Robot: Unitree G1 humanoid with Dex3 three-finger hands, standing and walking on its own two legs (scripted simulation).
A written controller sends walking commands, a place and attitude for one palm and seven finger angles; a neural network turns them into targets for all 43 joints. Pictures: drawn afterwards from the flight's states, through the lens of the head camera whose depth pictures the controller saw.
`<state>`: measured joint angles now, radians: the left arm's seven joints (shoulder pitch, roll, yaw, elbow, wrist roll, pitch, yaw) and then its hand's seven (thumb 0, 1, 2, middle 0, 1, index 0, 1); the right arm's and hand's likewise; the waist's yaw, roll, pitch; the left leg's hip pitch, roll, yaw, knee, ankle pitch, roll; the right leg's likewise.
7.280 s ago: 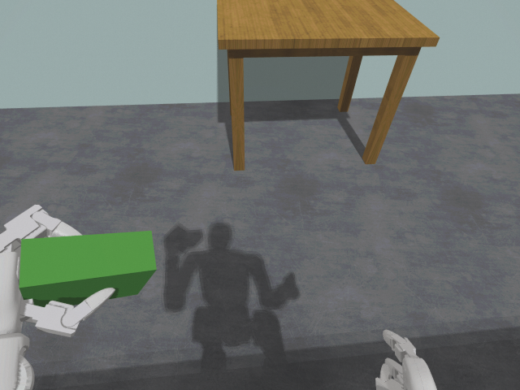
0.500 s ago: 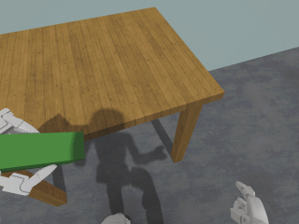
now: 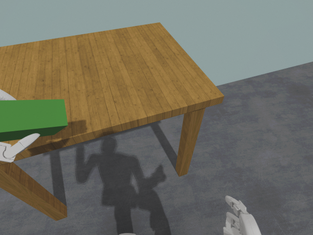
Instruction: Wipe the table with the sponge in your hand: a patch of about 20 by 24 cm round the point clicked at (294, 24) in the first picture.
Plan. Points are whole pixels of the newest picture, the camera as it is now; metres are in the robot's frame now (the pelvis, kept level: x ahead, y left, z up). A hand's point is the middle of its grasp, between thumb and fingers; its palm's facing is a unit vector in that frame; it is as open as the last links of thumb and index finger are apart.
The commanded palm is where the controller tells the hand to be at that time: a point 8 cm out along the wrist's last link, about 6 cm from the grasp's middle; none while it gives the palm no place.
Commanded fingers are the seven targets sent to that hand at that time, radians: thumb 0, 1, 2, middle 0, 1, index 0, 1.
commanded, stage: come to a stop and stand still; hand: left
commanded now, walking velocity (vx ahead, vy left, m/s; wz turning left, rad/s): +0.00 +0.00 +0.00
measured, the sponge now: (34, 121) +0.26 +0.25 +0.21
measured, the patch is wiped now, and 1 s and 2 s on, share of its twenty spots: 0.00 0.00 0.00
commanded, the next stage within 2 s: look again from close up in 1.10 s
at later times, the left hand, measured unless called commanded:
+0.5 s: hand (15, 158) +0.19 +0.26 +0.19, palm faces +0.44 -0.82 -0.36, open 9.3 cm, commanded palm +0.15 +0.30 +0.18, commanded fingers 0.00 0.10 1.30 -1.20 -1.60 -1.20 -1.60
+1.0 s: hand (22, 143) +0.23 +0.29 +0.17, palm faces +0.40 -0.84 -0.37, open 9.3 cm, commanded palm +0.18 +0.32 +0.18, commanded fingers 0.00 0.10 1.30 -1.20 -1.60 -1.20 -1.60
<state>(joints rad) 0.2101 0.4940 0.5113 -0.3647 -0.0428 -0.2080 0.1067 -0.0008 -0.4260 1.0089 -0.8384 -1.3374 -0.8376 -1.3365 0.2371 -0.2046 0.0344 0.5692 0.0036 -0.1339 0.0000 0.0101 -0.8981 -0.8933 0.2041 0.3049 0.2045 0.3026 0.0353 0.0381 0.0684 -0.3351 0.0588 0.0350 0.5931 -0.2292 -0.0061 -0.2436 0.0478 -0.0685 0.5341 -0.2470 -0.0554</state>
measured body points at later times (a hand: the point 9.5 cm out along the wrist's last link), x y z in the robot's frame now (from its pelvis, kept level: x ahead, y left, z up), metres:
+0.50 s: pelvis -0.02 +0.02 +0.01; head -0.03 +0.01 +0.46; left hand +0.16 +0.31 +0.21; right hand +0.16 -0.20 -0.07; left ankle +0.05 +0.11 -0.73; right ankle +0.03 -0.09 -0.73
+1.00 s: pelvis +0.02 +0.04 +0.01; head +0.04 +0.04 +0.46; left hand +0.21 +0.33 +0.19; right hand +0.21 -0.19 -0.06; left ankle +0.05 +0.11 -0.73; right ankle +0.03 -0.09 -0.73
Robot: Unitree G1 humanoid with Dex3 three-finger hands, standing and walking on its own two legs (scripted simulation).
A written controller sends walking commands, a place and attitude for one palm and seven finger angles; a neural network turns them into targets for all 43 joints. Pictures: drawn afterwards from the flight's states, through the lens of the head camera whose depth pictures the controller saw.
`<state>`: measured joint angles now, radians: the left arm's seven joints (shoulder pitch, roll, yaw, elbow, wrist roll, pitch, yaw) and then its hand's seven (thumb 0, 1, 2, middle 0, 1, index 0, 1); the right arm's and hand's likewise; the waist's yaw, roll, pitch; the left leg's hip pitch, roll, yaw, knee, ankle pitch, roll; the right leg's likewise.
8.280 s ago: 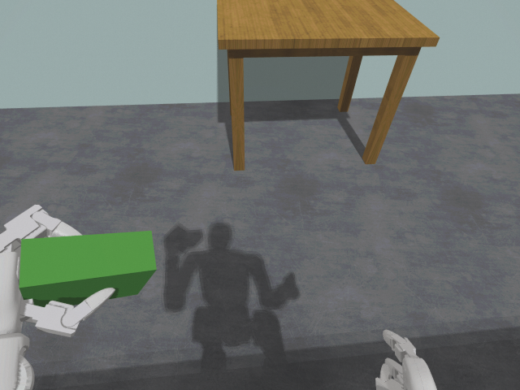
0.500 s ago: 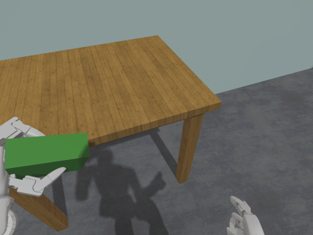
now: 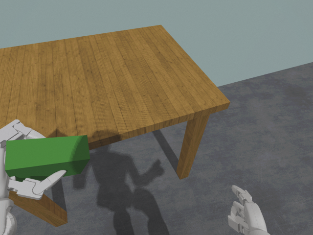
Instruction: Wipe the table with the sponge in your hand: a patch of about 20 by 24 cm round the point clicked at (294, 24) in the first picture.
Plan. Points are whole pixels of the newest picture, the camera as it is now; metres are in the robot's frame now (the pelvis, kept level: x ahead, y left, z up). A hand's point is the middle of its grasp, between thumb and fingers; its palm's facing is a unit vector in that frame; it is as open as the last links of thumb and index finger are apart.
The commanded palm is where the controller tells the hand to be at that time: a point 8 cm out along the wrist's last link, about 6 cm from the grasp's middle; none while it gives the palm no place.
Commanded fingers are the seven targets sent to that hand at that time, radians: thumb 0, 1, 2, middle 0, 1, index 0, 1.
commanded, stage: come to a stop and stand still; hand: left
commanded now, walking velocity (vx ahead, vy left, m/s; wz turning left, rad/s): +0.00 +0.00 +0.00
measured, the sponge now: (62, 158) +0.23 +0.21 +0.14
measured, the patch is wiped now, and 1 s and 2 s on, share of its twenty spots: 0.00 0.00 0.00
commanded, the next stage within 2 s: look again from close up in 0.10 s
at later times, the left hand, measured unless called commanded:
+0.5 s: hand (36, 159) +0.21 +0.25 +0.15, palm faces +0.43 -0.83 -0.35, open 9.3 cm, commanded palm +0.16 +0.28 +0.17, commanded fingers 0.00 0.10 1.30 -1.20 -1.60 -1.20 -1.60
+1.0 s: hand (32, 147) +0.24 +0.28 +0.14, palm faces +0.45 -0.83 -0.33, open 9.3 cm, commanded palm +0.19 +0.31 +0.17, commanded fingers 0.00 0.10 1.30 -1.20 -1.60 -1.20 -1.60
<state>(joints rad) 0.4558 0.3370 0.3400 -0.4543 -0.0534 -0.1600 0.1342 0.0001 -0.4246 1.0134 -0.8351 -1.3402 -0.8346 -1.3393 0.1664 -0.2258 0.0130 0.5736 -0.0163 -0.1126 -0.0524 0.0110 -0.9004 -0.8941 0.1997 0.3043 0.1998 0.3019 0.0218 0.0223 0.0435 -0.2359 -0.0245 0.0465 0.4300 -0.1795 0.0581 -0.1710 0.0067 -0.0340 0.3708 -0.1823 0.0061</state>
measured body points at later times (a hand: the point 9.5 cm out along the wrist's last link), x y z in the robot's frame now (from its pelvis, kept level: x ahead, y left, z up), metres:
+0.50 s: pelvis +0.00 +0.00 +0.00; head +0.01 +0.00 +0.45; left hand +0.18 +0.29 +0.17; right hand +0.19 -0.22 -0.08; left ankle +0.03 +0.07 -0.74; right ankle +0.01 -0.12 -0.74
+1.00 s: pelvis +0.04 +0.02 -0.02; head +0.04 +0.03 +0.43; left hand +0.21 +0.32 +0.16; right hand +0.20 -0.22 -0.10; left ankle +0.03 +0.08 -0.74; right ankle +0.01 -0.12 -0.73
